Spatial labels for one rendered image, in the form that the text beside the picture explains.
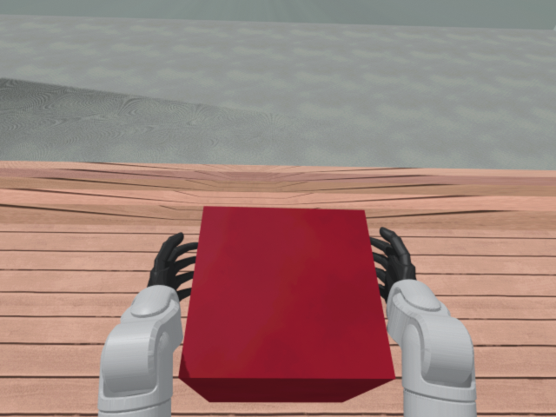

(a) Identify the carton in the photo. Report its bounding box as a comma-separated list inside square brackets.
[178, 206, 395, 402]

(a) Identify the left robot hand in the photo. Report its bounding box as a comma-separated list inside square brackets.
[147, 232, 198, 301]

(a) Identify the left robot forearm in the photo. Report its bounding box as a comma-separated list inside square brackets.
[97, 285, 183, 417]

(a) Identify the right robot forearm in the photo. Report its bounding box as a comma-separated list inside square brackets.
[386, 280, 477, 417]

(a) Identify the right robot hand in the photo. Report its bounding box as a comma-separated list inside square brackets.
[369, 227, 417, 304]

